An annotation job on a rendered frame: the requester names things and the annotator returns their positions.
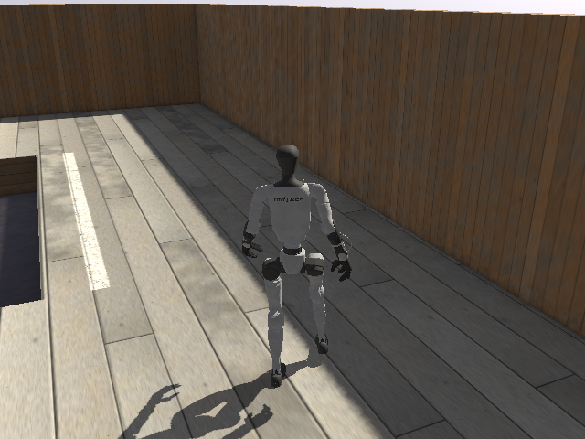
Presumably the robot right shin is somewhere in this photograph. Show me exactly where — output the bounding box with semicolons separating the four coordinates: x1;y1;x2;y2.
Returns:
313;285;326;343

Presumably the robot right upper arm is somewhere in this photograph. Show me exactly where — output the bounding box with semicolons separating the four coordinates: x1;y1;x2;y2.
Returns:
308;183;335;234

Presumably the right robot forearm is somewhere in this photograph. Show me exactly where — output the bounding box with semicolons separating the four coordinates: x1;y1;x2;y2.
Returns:
327;220;348;261

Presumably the left robot forearm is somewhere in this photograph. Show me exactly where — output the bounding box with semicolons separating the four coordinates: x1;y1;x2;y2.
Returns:
242;221;256;248

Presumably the robot left upper arm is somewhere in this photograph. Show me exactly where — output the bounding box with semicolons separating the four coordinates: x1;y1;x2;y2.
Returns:
246;185;271;234

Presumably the robot left hand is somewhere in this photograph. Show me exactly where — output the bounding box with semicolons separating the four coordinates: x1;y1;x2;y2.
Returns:
242;242;263;258

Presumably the left robot thigh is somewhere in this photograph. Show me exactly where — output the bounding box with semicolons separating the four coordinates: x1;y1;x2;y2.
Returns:
261;257;284;328

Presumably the robot right hand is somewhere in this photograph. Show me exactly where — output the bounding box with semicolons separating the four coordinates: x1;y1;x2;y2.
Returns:
331;256;352;282

